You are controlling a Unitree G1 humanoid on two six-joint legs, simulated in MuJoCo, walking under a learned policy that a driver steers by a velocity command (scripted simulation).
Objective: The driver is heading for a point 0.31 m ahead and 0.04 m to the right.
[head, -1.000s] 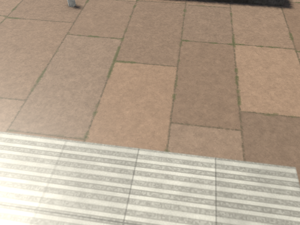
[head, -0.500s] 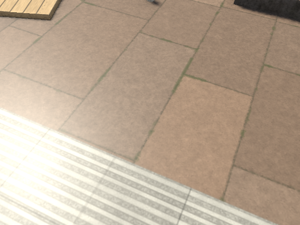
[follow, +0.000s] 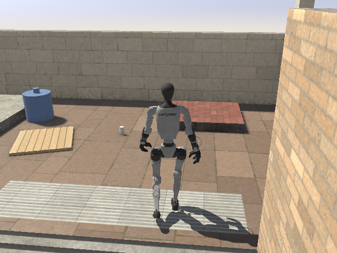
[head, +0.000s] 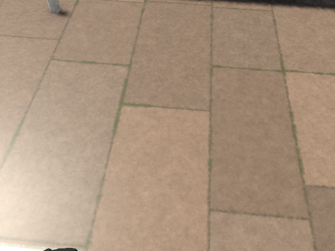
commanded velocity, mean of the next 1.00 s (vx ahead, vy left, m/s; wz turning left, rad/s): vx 0.18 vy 0.00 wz -0.20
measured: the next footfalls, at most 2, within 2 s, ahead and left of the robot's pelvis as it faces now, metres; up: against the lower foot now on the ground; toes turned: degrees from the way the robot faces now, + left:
left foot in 0.36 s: +0.40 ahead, +0.11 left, +0.00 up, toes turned -11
right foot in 0.68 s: +0.29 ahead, -0.12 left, +0.00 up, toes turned -9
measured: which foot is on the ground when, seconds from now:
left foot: up 0.00-0.34, down 0.36-1.00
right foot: down 0.00-0.36, up 0.38-0.66, down 0.68-1.00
